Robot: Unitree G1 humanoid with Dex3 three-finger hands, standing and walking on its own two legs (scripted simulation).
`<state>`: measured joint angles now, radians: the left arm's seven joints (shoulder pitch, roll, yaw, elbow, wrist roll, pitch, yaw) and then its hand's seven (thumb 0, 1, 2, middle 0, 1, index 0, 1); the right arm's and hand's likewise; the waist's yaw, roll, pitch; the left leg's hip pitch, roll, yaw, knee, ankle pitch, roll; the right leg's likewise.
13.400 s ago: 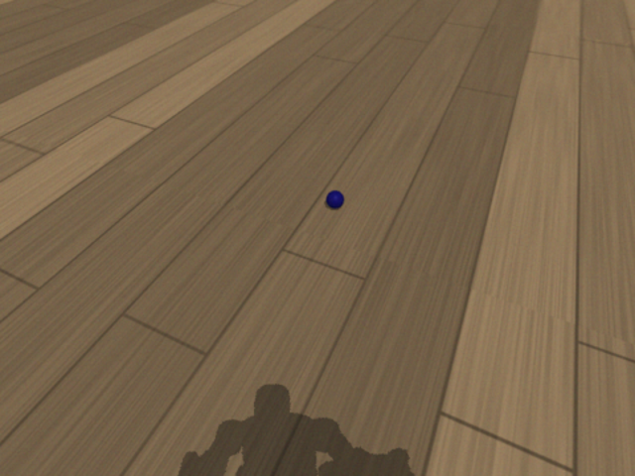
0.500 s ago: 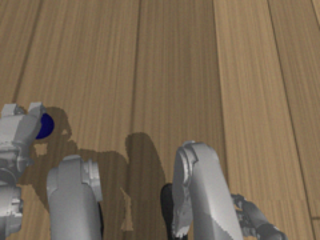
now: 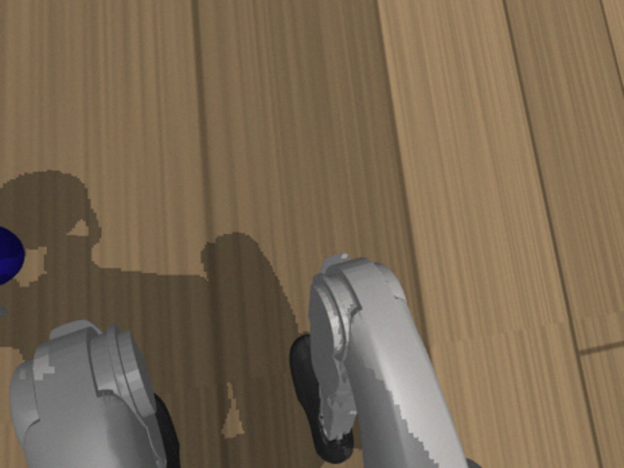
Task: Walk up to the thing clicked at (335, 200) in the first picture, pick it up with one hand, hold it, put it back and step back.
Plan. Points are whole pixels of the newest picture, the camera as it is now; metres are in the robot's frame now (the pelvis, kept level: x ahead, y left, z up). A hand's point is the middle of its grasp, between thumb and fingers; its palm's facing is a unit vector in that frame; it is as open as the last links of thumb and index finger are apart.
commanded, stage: rest palm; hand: left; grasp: from above
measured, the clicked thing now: out of the picture +0.42 +0.32 -0.25
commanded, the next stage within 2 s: close in 0.62 s
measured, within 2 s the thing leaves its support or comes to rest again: neither
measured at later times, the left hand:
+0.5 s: hand out of the picture +0.41 +0.31 -0.23, palm faces -0.42 -0.16 -0.89, open 14.2 cm
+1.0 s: hand out of the picture +0.41 +0.30 -0.24, palm faces -0.41 -0.11 -0.91, open 13.5 cm
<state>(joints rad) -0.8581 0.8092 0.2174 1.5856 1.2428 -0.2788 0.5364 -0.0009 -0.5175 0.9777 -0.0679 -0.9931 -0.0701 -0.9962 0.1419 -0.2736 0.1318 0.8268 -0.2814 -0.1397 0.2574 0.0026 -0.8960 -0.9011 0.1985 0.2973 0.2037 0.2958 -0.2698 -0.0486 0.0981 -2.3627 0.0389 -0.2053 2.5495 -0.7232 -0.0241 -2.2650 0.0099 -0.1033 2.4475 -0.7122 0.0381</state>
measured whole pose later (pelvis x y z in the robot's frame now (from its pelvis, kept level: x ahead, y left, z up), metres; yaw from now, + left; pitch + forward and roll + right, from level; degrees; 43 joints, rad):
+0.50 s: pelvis +0.00 +0.01 -0.01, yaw -2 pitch +28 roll -11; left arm -0.95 0.84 0.19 1.74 1.29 -0.20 0.68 0.00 -0.52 0.99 -0.07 -0.97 -0.07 -0.98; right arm 0.02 -0.32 0.14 0.79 -0.31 -0.25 0.30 0.00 -0.89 -0.90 0.20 0.30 0.20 0.30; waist -0.30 -0.09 0.09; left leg -2.37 0.04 -0.23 2.58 -0.71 -0.01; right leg -2.25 0.02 -0.12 2.45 -0.69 0.06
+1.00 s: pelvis -0.01 +0.01 -0.01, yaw -3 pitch +26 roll -13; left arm -0.91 0.85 0.13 1.74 1.32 -0.25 0.75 0.00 -0.39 0.89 -0.13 -0.98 -0.15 -0.97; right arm 0.06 -0.32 0.21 0.80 -0.32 -0.26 0.32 0.00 -0.89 -0.90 0.20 0.30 0.20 0.30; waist -0.31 -0.10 0.11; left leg -2.36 0.04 -0.26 2.60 -0.72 0.00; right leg -2.23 0.04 -0.14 2.44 -0.68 0.06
